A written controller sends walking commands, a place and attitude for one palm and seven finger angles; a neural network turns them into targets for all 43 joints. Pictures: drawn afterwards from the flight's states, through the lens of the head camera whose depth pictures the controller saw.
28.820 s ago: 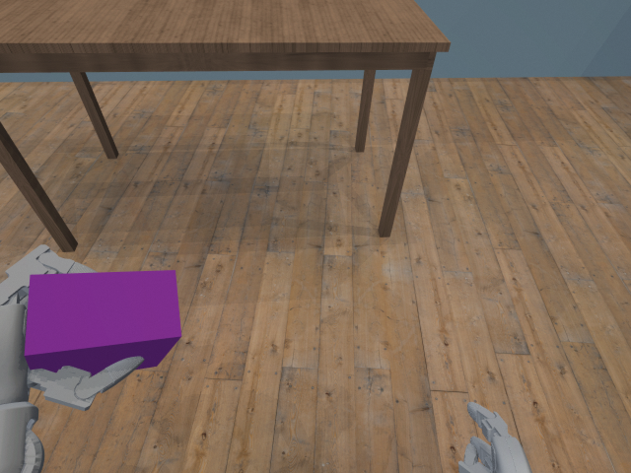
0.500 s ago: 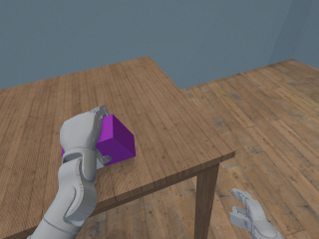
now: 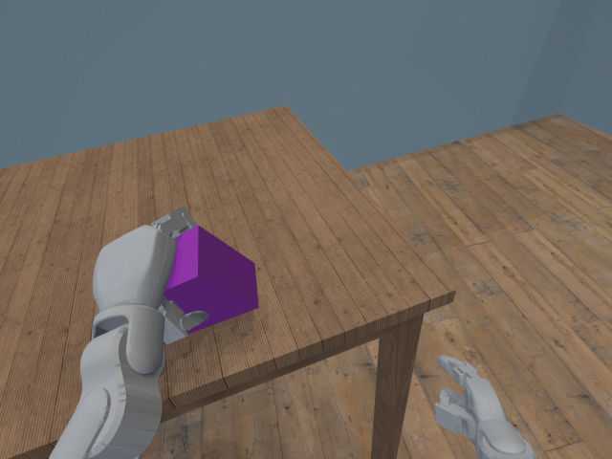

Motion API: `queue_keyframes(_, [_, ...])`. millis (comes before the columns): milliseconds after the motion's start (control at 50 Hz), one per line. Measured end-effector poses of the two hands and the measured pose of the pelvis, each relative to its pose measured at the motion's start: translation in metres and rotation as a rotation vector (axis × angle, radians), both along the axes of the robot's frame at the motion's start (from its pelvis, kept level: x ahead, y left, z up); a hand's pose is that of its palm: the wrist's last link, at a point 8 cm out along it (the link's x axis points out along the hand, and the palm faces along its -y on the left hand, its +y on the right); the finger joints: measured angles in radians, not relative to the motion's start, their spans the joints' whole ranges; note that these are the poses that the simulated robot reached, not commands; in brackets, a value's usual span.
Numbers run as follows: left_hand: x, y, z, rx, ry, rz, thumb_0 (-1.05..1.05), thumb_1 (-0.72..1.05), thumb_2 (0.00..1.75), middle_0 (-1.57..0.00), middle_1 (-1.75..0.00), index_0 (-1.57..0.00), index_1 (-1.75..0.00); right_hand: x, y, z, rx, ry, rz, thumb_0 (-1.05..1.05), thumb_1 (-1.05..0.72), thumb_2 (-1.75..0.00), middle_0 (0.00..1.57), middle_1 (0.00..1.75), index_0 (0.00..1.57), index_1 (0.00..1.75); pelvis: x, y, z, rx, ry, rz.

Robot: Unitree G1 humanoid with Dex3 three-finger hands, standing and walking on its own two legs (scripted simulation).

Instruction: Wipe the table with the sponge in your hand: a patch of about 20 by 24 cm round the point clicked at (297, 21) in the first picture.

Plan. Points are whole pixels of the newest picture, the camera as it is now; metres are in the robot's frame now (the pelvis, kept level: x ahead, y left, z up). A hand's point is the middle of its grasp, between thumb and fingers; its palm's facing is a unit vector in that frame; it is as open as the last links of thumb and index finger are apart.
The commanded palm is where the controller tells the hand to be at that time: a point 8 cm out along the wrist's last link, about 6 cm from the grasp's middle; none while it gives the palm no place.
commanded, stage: slide back across to the middle lane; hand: left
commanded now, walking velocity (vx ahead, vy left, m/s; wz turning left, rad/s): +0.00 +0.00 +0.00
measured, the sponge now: (196, 291) +0.27 +0.18 +0.14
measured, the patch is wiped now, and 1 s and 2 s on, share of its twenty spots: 0.90 0.90 0.90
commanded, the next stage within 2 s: wipe forward along the middle lane in 0.30 s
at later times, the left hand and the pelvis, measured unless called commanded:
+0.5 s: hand (128, 298) +0.23 +0.23 +0.17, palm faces +0.28 -0.24 -0.93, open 10.1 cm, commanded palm +0.20 +0.24 +0.22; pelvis -0.02 +0.00 +0.00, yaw +1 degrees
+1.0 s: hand (143, 270) +0.28 +0.25 +0.16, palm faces +0.08 -0.05 -1.00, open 10.1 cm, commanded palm +0.25 +0.26 +0.20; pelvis -0.02 -0.01 +0.00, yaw +2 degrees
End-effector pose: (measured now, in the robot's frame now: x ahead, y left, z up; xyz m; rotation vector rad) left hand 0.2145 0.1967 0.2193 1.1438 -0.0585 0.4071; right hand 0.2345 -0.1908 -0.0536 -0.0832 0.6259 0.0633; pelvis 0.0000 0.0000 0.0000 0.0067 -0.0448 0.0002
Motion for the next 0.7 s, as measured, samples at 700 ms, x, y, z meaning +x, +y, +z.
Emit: queue_keyframes(700, [0.014, 0.037, -0.005, 0.211, 0.215, 0.124, -0.03, -0.49, 1.04, -0.71, -1.34, -0.74, -1.32, -0.030, -0.003, -0.009, -0.050, -0.049, -0.021, 0.01, -0.90, -0.90, 0.20, 0.30, 0.20, 0.30, -0.031, -0.003, 0.002, 0.007, -0.017, 0.027])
